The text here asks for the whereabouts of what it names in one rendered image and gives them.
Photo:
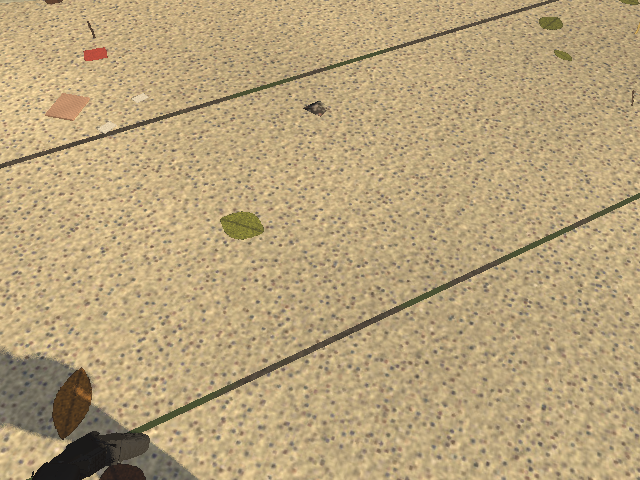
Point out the left robot hand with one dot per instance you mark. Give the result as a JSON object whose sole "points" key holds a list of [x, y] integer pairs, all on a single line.
{"points": [[92, 452]]}

